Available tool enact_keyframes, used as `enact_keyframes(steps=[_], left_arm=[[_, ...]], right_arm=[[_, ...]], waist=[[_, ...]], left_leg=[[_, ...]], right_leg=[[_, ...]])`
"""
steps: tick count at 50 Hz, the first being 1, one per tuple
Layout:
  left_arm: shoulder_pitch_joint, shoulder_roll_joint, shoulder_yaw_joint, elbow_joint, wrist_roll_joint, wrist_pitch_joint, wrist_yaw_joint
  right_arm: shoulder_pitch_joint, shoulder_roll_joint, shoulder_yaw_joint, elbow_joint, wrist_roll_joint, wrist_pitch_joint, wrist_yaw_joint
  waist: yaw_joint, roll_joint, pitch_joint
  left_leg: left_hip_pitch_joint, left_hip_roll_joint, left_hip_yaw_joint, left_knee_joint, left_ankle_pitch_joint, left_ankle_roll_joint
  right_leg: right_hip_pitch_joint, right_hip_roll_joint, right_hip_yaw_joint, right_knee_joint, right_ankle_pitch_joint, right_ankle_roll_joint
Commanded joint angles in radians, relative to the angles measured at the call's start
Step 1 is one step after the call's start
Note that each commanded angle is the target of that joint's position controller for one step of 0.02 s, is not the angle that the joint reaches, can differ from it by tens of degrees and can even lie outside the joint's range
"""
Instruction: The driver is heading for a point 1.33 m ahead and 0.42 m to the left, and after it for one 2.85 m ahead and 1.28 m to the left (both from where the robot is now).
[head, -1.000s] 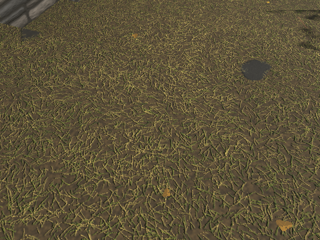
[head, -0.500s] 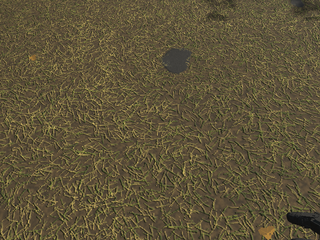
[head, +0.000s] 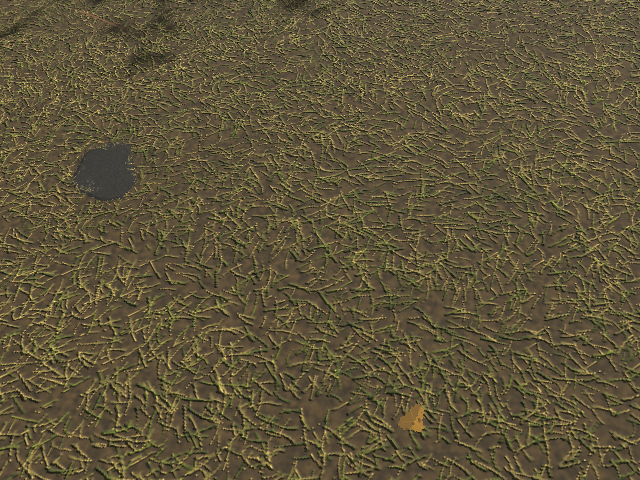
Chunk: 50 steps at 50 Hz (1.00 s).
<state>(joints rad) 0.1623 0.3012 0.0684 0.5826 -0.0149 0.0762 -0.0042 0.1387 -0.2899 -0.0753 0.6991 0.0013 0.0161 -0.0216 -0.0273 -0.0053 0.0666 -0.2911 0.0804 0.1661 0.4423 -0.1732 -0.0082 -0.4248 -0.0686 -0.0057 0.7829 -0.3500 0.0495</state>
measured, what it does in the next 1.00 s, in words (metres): steps on the spot, turning left: right foot, then left foot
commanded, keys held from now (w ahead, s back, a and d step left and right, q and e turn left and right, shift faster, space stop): shift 0.08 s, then q+shift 0.56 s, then s+q+shift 0.20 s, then s+shift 0.16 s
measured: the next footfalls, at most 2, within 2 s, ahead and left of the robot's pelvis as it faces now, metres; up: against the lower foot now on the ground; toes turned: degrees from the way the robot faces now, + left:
right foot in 0.04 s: +0.04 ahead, -0.13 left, +0.00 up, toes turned -3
left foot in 0.54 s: +0.02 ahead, +0.12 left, +0.00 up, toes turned +19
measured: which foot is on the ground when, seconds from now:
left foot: down 0.00-0.04, up 0.06-0.52, down 0.54-1.00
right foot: up 0.00-0.02, down 0.04-0.54, up 0.56-1.00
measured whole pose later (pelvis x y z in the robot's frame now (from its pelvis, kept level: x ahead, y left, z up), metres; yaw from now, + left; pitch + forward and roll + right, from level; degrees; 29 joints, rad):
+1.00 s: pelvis +0.01 +0.00 +0.01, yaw +36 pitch +3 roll -3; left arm 0.09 0.32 0.09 0.74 -0.02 0.04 0.06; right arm 0.08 -0.32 -0.06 0.59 0.00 0.07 -0.07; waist 0.00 -0.01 0.09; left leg -0.34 -0.10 -0.29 0.48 -0.18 0.02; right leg -0.59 0.11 0.13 1.21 -0.44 0.13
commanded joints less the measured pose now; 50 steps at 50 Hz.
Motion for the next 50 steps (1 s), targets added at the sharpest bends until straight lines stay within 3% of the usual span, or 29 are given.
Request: enact_keyframes(steps=[1, 2, 3, 4, 5, 6, 7, 8, 9, 11, 13, 16, 20, 24, 26, 27, 28, 29, 30, 31, 32, 33, 34, 37, 42, 50], left_arm=[[0.101, 0.086, 0.036, -0.03, 0.005, -0.013, -0.008], [0.135, 0.121, 0.047, -0.016, 0.006, -0.015, -0.003], [0.152, 0.228, 0.065, -0.03, 0.01, -0.018, 0.013], [0.11, 0.258, 0.067, -0.055, 0.045, -0.033, 0.012], [0.086, 0.181, 0.043, -0.048, 0.058, -0.052, 0.008], [0.025, 0.119, 0.022, -0.028, 0.055, -0.068, 0.006], [-0.021, 0.065, 0.005, -0.017, 0.045, -0.078, 0.007], [-0.05, 0.035, -0.008, -0.002, 0.04, -0.085, 0.01], [-0.052, 0.023, -0.014, 0.01, 0.048, -0.091, 0.015], [-0.067, 0.069, 0.001, 0.015, 0.053, -0.087, 0.029], [-0.034, 0.102, 0.016, 0.029, 0.046, -0.073, 0.044], [-0.023, 0.106, 0.024, 0.04, 0.041, -0.062, 0.054], [-0.053, 0.123, 0.04, 0.044, 0.036, -0.061, 0.047], [-0.072, 0.147, 0.058, 0.052, 0.009, -0.064, 0.034], [-0.081, 0.139, 0.062, 0.064, -0.012, -0.065, 0.025], [-0.028, 0.112, 0.059, 0.09, -0.01, -0.069, 0.017], [-0.065, 0.063, 0.045, 0.047, 0.031, -0.075, 0.015], [-0.161, 0.044, 0.032, -0.014, 0.05, -0.083, 0.021], [-0.193, 0.091, 0.044, -0.008, 0.036, -0.084, 0.022], [-0.198, 0.09, 0.044, -0.01, 0.019, -0.089, 0.026], [-0.174, 0.097, 0.047, 0.008, 0.025, -0.091, 0.035], [-0.163, 0.114, 0.053, 0.014, 0.033, -0.088, 0.046], [-0.143, 0.108, 0.052, 0.024, 0.035, -0.087, 0.046], [-0.094, 0.074, 0.038, 0.054, 0.024, -0.082, 0.048], [-0.096, 0.078, 0.035, 0.069, 0.012, -0.064, 0.061], [-0.058, 0.097, 0.038, 0.099, -0.013, -0.038, 0.072]], right_arm=[[-0.032, -0.164, -0.042, -0.042, 0.035, -0.014, 0.008], [0.029, -0.122, -0.031, -0.014, 0.033, -0.016, 0.014], [0.05, -0.044, -0.002, -0.044, -0.027, -0.021, 0.027], [-0.02, -0.088, -0.017, -0.074, -0.027, -0.022, 0.014], [-0.06, -0.131, -0.027, -0.062, -0.004, -0.016, 0.006], [-0.025, -0.112, -0.025, -0.037, 0.01, -0.008, 0.004], [0.029, -0.093, -0.022, 0.011, 0.006, 0.002, 0.0], [0.067, -0.093, -0.023, 0.036, 0.001, 0.012, 0.0], [0.084, -0.095, -0.025, 0.047, 0.008, 0.016, 0.002], [0.054, -0.12, -0.03, 0.021, 0.024, 0.018, 0.004], [0.012, -0.118, -0.026, -0.01, 0.025, 0.022, 0.005], [0.001, -0.096, -0.018, -0.041, 0.023, 0.033, 0.015], [0.011, -0.077, -0.015, -0.073, 0.021, 0.041, 0.031], [0.025, -0.08, -0.024, -0.106, 0.027, 0.055, 0.052], [0.08, -0.087, -0.037, -0.102, 0.028, 0.064, 0.055], [0.145, -0.136, -0.06, -0.088, 0.023, 0.061, 0.038], [0.213, -0.296, -0.103, -0.098, 0.015, 0.053, 0.014], [0.197, -0.324, -0.097, -0.129, -0.024, 0.024, 0.025], [0.178, -0.273, -0.084, -0.133, -0.019, -0.002, 0.036], [0.144, -0.247, -0.075, -0.128, -0.003, -0.017, 0.029], [0.087, -0.223, -0.07, -0.134, 0.018, -0.016, 0.019], [0.021, -0.205, -0.06, -0.154, 0.028, -0.009, 0.008], [0.003, -0.206, -0.058, -0.167, 0.023, 0.0, -0.001], [0.029, -0.222, -0.062, -0.165, 0.016, 0.016, -0.016], [0.018, -0.224, -0.058, -0.167, 0.017, 0.041, -0.037], [-0.007, -0.176, -0.018, -0.157, -0.01, 0.048, -0.052]], waist=[[0.06, 0.163, -0.185], [0.058, 0.082, -0.186], [0.017, -0.241, -0.205], [0.064, -0.281, -0.209], [0.087, -0.173, -0.201], [0.044, -0.159, -0.178], [0.02, -0.138, -0.18], [0.007, -0.156, -0.162], [0.002, -0.163, -0.152], [0.014, -0.161, -0.116], [0.047, -0.139, -0.098], [0.065, -0.121, -0.089], [0.056, -0.111, -0.103], [0.038, -0.126, -0.134], [-0.005, -0.107, -0.153], [-0.025, -0.011, -0.173], [-0.033, 0.287, -0.181], [-0.048, 0.34, -0.26], [-0.07, 0.18, -0.263], [-0.036, 0.136, -0.21], [-0.001, 0.068, -0.174], [0.024, 0.077, -0.148], [0.037, 0.092, -0.159], [0.035, 0.072, -0.2], [0.021, 0.114, -0.21], [-0.011, 0.153, -0.224]], left_leg=[[0.112, 0.206, -0.148, -0.016, 0.228, 0.161], [0.004, 0.16, -0.088, 0.083, 0.12, 0.082], [-0.265, 0.038, 0.008, 0.382, -0.344, -0.029], [-0.392, -0.036, -0.097, 0.576, -0.505, -0.066], [-0.354, -0.01, -0.164, 0.661, -0.444, -0.057], [-0.329, 0.0, -0.183, 0.647, -0.364, -0.046], [-0.292, 0.009, -0.189, 0.625, -0.289, -0.053], [-0.242, -0.001, -0.196, 0.626, -0.217, -0.067], [-0.192, -0.019, -0.207, 0.633, -0.183, -0.077], [-0.221, -0.031, -0.195, 0.593, -0.166, -0.085], [-0.284, -0.017, -0.186, 0.563, -0.192, -0.09], [-0.317, 0.014, -0.174, 0.532, -0.234, -0.092], [-0.248, 0.018, -0.123, 0.445, -0.248, -0.068], [-0.154, -0.005, -0.072, 0.297, -0.217, -0.017], [-0.013, -0.047, -0.041, 0.117, -0.076, 0.031], [0.135, -0.06, -0.108, 0.011, 0.11, 0.08], [0.357, 0.176, -0.481, -0.018, 0.629, 0.203], [0.373, 0.316, -0.758, -0.054, 0.664, 0.408], [0.38, 0.293, -0.68, -0.078, 0.569, 0.4], [0.344, 0.232, -0.604, -0.077, 0.484, 0.343], [0.312, 0.182, -0.552, -0.072, 0.428, 0.289], [0.267, 0.161, -0.517, -0.06, 0.511, 0.259], [0.233, 0.144, -0.499, -0.045, 0.635, 0.251], [0.241, 0.123, -0.492, -0.003, 0.827, 0.238], [0.222, 0.107, -0.578, 0.034, 0.846, 0.214], [0.233, 0.145, -0.652, 0.047, 0.853, 0.22]], right_leg=[[0.2, 0.07, -0.061, -0.309, 0.131, -0.071], [0.34, 0.044, 0.011, -0.404, 0.261, -0.108], [0.516, -0.232, 0.36, -0.397, 0.63, -0.205], [0.387, -0.368, 0.472, -0.414, 0.674, -0.392], [0.331, -0.302, 0.362, -0.436, 0.592, -0.374], [0.296, -0.231, 0.259, -0.439, 0.512, -0.308], [0.286, -0.18, 0.183, -0.437, 0.462, -0.254], [0.248, -0.16, 0.122, -0.44, 0.503, -0.24], [0.212, -0.149, 0.078, -0.446, 0.523, -0.237], [0.239, -0.162, 0.053, -0.454, 0.486, -0.243], [0.303, -0.215, 0.084, -0.46, 0.441, -0.267], [0.35, -0.271, 0.098, -0.466, 0.417, -0.291], [0.345, -0.286, 0.031, -0.444, 0.514, -0.288], [0.369, -0.302, -0.041, -0.371, 0.596, -0.238], [0.321, -0.273, -0.121, -0.254, 0.552, -0.161], [0.226, -0.202, -0.181, -0.098, 0.449, -0.091], [-0.108, -0.064, -0.24, 0.243, -0.016, 0.014], [-0.303, 0.079, -0.039, 0.452, -0.366, 0.051], [-0.339, 0.057, 0.065, 0.519, -0.34, 0.037], [-0.352, 0.047, 0.088, 0.495, -0.246, 0.013], [-0.36, 0.033, 0.098, 0.436, -0.156, 0.007], [-0.334, 0.032, 0.105, 0.396, -0.1, 0.01], [-0.281, 0.054, 0.103, 0.406, -0.074, 0.021], [-0.239, 0.111, 0.114, 0.383, -0.033, 0.049], [-0.233, 0.171, 0.158, 0.373, -0.02, 0.075], [-0.182, 0.163, 0.153, 0.494, -0.13, 0.078]])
